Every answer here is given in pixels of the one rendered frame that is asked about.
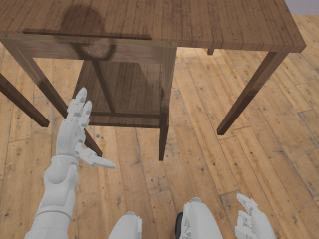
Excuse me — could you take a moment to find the robot left thigh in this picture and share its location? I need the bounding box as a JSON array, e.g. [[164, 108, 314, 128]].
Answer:
[[108, 214, 142, 239]]

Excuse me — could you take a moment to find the robot left forearm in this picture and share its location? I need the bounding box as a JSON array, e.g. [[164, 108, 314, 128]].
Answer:
[[24, 154, 79, 239]]

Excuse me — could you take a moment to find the robot thigh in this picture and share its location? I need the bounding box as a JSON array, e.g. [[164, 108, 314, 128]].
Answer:
[[182, 201, 223, 239], [108, 214, 142, 239]]

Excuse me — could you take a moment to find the left robot hand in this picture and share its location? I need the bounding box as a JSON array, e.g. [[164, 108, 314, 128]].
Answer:
[[56, 87, 115, 169]]

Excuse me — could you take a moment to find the right robot hand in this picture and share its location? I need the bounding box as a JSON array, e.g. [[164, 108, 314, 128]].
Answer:
[[235, 193, 276, 239]]

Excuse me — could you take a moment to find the chair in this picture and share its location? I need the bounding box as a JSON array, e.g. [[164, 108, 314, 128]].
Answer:
[[0, 33, 177, 161]]

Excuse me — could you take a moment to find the table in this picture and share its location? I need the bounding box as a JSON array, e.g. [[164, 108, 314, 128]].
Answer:
[[0, 0, 307, 135]]

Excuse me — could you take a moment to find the robot right thigh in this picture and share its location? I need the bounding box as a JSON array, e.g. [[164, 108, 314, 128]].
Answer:
[[182, 201, 223, 239]]

